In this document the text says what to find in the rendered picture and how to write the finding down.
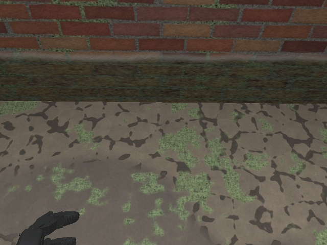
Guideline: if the left robot hand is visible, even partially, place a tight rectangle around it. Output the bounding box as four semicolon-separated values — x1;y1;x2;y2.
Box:
16;211;80;245

